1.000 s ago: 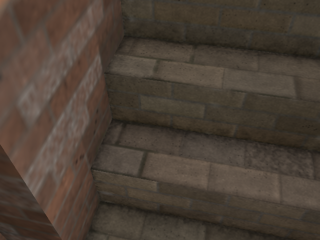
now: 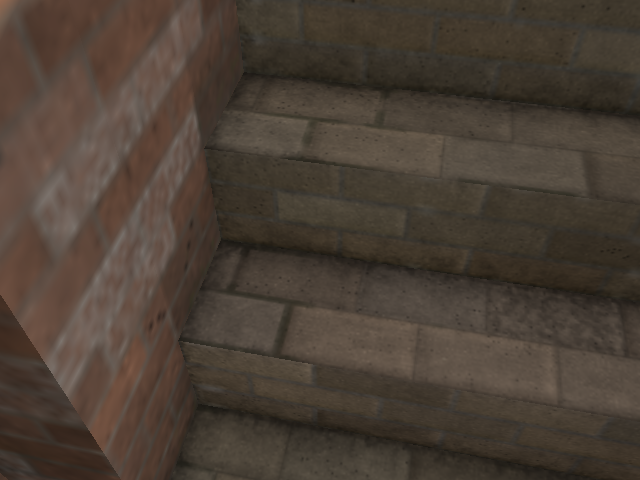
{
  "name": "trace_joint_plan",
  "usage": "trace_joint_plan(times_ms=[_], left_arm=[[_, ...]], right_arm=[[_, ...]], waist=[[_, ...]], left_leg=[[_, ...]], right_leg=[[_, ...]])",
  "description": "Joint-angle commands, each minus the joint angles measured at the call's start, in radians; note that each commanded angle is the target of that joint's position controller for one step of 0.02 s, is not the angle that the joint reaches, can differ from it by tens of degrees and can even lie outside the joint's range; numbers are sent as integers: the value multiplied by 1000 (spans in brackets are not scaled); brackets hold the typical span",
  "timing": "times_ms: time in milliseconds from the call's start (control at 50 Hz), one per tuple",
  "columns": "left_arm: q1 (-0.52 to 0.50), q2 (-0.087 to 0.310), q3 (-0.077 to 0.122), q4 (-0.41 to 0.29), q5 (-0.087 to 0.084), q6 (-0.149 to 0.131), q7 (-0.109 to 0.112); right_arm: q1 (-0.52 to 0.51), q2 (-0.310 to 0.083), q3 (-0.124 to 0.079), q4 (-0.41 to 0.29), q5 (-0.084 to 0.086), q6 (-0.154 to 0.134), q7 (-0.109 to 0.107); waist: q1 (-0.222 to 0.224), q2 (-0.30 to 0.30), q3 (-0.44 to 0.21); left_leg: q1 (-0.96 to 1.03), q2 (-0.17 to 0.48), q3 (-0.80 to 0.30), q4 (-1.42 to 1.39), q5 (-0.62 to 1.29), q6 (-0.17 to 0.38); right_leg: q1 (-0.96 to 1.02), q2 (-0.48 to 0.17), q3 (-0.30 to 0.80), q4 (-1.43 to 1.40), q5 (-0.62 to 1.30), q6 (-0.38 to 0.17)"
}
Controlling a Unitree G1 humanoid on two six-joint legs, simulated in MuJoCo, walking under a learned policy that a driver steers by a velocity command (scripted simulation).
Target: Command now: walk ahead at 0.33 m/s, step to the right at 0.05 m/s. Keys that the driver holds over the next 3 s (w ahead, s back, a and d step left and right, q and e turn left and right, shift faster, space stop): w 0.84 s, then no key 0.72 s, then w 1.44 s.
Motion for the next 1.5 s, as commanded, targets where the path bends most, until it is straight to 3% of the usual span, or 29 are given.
trace_joint_plan(times_ms=[20,220,240,380,400,420,440,460,500,540,840,860,880,960,1240,1260,1280,1400,1420,1460,1500], left_arm=[[-33,126,20,-40,0,-10,3],[-33,125,21,-42,0,-10,4],[-16,122,18,-33,-1,-15,1],[-25,124,18,-30,-2,-20,-2],[-47,268,70,-42,-16,15,-31],[-1,52,4,-49,10,1,-11],[-23,79,9,-43,6,-10,-3],[-38,113,16,-47,3,-12,2],[-31,139,24,-44,4,-8,5],[-29,128,21,-49,3,-8,5],[-24,122,19,-39,-1,-19,-1],[-83,105,12,-85,17,-28,-7],[-79,114,14,-80,14,-31,-9],[-31,126,18,-55,6,-36,-9],[-5,118,25,-25,-1,-18,-2],[-5,117,21,-23,2,-19,0],[2,120,21,-19,3,-19,1],[25,122,24,-3,2,-9,5],[-33,211,59,-34,-1,4,-8],[-40,161,59,-56,8,20,-7],[-10,136,61,-61,6,29,-2]], right_arm=[[-15,-108,-20,-44,0,-11,-3],[-16,-108,-21,-42,1,-11,-3],[-11,-90,-15,-43,5,-12,-4],[-6,-100,-15,-42,3,-12,-5],[99,-246,-80,-15,-8,5,-40],[14,-144,-33,-26,2,-5,-13],[-39,-77,-24,-45,5,-5,-4],[-27,-79,-24,-46,2,-5,-4],[-5,-91,-23,-42,-1,-8,-4],[-5,-106,-26,-37,2,-9,-3],[-4,-97,-17,-37,2,-9,-6],[-1,-85,-11,-19,18,-5,-10],[-2,-80,-9,-20,14,-4,-12],[34,-99,-14,-9,12,-7,-12],[97,-95,-23,16,10,8,-11],[90,-119,-33,9,18,6,0],[96,-117,-34,9,19,6,4],[123,-106,-36,13,12,10,8],[143,-179,-57,5,-28,2,22],[147,-153,-59,14,-22,-5,30],[156,-128,-57,17,-11,-9,31]], waist=[[0,4,-41],[0,4,-42],[-3,8,-48],[-5,2,-37],[-47,-80,28],[29,84,-72],[15,56,-19],[1,29,-24],[-5,11,-42],[-1,1,-48],[-8,0,-37],[3,17,-55],[2,0,-41],[4,-18,-37],[5,-1,-17],[11,3,-4],[10,1,-11],[7,-1,10],[-44,-19,-13],[-34,2,-19],[-27,12,-19]], left_leg=[[-27,92,-64,-23,151,33],[-23,93,-64,-24,157,34],[-6,84,-60,-25,156,33],[-2,86,-60,-27,167,35],[108,185,-178,43,367,98],[41,150,-105,-8,265,82],[-16,101,-68,-15,187,43],[-38,88,-55,-12,157,30],[-51,82,-57,-23,130,27],[-31,86,-58,-20,146,31],[-2,84,-56,-26,159,34],[-25,61,-43,-34,109,31],[-23,67,-42,-34,116,32],[0,73,-46,-18,186,39],[-1,77,-64,16,240,54],[-17,73,-68,25,232,50],[-20,73,-69,26,224,51],[-45,64,-75,26,148,58],[-47,25,-44,42,111,36],[-87,25,-47,47,96,37],[-115,28,-52,50,109,43]], right_leg=[[52,-185,120,16,347,-24],[51,-186,121,17,350,-23],[47,-186,123,11,350,-29],[41,-185,124,11,347,-28],[-166,-125,43,154,215,-29],[-24,-166,130,-18,198,-5],[16,-174,125,-15,264,-8],[45,-179,125,9,331,-16],[75,-188,125,36,375,-26],[66,-189,126,28,380,-27],[43,-186,129,13,357,-29],[63,-194,142,4,305,-20],[51,-197,146,4,310,-19],[47,-201,138,33,396,-22],[2,-195,124,72,322,-9],[-3,-185,118,77,323,-6],[-1,-186,116,80,321,-6],[-25,-181,115,89,268,-4],[-75,-146,107,95,253,-29],[-69,-145,100,107,236,-36],[-60,-145,98,120,238,-34]])
Next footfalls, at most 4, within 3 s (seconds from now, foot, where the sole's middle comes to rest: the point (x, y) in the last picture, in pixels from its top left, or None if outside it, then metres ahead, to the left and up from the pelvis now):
none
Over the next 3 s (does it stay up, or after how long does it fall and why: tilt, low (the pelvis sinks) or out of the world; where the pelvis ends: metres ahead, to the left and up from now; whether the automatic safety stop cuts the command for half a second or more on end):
stays up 0.00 -0.01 0.00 its command is cut before an obstacle from the start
